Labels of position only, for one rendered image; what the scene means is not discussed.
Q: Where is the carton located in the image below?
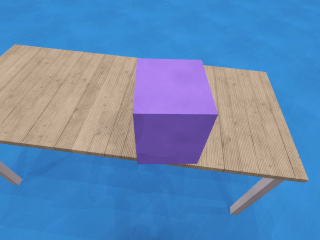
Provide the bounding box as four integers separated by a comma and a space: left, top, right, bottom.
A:
133, 58, 218, 165

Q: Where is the table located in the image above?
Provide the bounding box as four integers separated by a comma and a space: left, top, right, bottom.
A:
0, 44, 309, 215

